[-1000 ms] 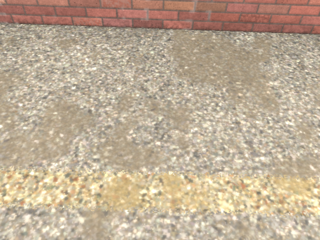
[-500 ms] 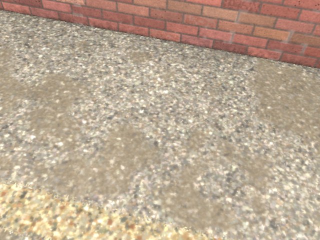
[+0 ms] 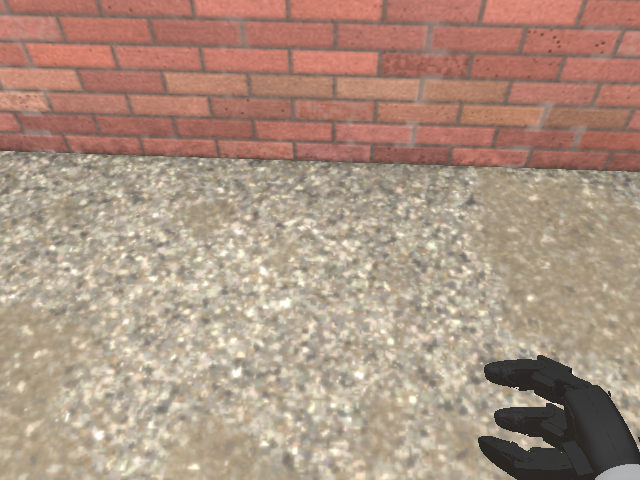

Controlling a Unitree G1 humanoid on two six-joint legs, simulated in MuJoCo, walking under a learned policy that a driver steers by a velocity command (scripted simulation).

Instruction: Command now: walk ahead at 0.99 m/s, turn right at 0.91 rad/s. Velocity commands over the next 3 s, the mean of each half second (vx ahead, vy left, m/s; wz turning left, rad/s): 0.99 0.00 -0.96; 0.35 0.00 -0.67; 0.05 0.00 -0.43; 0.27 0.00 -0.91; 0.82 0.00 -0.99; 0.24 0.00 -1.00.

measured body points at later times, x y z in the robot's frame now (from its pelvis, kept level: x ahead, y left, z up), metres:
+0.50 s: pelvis +0.43 +0.00 -0.03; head +0.47 -0.02 +0.42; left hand +0.80 +0.04 -0.06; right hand +0.22 -0.19 -0.15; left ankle +0.26 +0.20 -0.72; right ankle +0.58 -0.12 -0.71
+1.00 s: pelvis +0.72 -0.13 -0.02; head +0.74 -0.16 +0.43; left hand +1.03 -0.05 -0.12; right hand +0.67 -0.44 -0.10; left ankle +0.90 -0.17 -0.73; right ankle +0.58 -0.11 -0.67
